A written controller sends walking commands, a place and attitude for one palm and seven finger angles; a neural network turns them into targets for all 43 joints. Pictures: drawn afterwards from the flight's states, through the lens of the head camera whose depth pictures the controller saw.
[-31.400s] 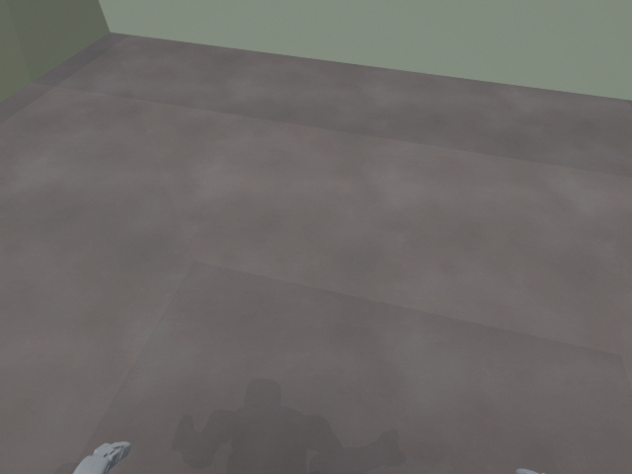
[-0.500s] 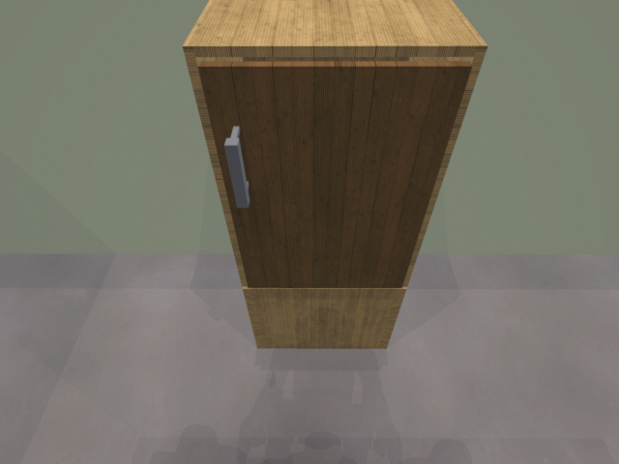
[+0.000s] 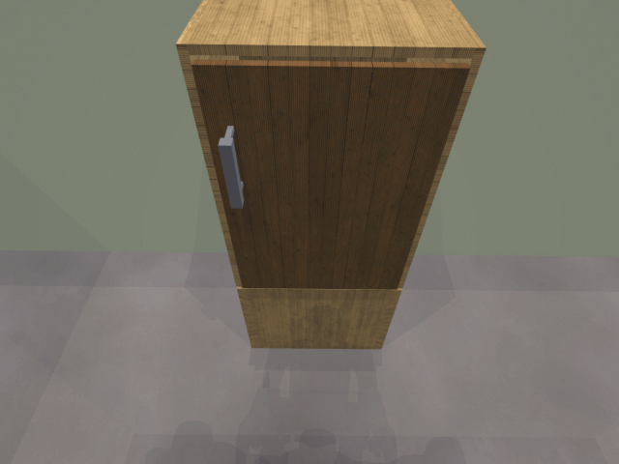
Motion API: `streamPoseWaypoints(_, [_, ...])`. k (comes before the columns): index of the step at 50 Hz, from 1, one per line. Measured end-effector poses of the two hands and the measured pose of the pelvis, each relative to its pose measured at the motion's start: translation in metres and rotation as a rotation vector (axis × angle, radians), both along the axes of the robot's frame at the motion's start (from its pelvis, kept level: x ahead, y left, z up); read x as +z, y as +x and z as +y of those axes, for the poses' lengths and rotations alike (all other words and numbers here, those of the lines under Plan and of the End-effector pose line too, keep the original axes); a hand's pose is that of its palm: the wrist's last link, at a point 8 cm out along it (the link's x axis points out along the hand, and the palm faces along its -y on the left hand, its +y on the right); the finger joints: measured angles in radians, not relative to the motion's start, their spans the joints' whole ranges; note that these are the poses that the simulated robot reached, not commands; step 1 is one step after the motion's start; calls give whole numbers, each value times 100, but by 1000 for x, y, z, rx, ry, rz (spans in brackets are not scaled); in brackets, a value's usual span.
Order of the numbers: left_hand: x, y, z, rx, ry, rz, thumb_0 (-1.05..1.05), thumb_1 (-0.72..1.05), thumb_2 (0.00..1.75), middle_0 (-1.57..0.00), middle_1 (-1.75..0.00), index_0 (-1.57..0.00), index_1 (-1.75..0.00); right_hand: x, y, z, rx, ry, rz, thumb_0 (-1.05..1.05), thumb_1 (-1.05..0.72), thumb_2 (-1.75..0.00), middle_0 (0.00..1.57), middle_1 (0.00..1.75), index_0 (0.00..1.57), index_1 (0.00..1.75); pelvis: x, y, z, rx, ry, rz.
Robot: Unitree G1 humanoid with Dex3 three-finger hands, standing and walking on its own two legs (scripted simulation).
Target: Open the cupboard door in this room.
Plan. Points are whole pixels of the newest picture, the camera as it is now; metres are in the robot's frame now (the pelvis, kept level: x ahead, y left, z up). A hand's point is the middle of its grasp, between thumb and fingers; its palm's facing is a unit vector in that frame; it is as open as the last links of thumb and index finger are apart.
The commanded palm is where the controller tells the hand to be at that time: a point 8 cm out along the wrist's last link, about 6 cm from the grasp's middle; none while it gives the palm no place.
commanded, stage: look again from close up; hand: left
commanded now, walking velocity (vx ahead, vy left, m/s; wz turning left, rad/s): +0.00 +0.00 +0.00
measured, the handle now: (233, 168) +0.56 +0.17 +0.06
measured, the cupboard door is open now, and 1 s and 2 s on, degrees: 0 0 0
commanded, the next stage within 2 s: raise the hand with hooked fingers in 0.34 s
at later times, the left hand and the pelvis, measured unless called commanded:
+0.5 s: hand out of the picture +0.02 +0.18 -0.16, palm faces +0.11 -0.97 -0.21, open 7.3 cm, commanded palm +0.10 +0.22 -0.07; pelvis +0.00 +0.00 +0.00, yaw -1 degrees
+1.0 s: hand (136, 453) +0.14 +0.22 -0.03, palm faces +0.21 -0.98 -0.07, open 9.4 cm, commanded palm +0.14 +0.26 -0.02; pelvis -0.03 +0.02 -0.08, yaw +3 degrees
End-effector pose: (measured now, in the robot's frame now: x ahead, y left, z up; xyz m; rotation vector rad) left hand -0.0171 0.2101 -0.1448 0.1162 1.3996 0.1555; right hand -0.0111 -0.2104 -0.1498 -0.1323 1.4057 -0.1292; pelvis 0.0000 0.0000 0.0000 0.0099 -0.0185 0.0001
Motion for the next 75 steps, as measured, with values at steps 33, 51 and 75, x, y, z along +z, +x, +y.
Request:
streamPoseWaypoints(33, [144, 178, 35, -4, 118, -1083, 4, 86, 86, -20, -35, -20, -35, 25, 113, -27, 42, -111, -625, 1, -91, -90, 20, 30, 20, 30, -18, -11, 17, 39, 1, 64])
streamPoseWaypoints(51, [126, 129, 61, -34, 85, -1395, 2, 42, 70, -24, -61, -24, -61, 31, 215, 26, 296, -59, -901, 1, -90, -90, 19, 30, 20, 30, -83, -33, 18, 52, -48, 198])
streamPoseWaypoints(75, [174, 194, 101, -157, 5, -1421, 0, -14, 46, -27, -97, -28, -97, 26, 117, -3, 151, -157, -684, 1, -90, -90, 20, 30, 21, 30, -53, -38, 38, 35, -51, 147])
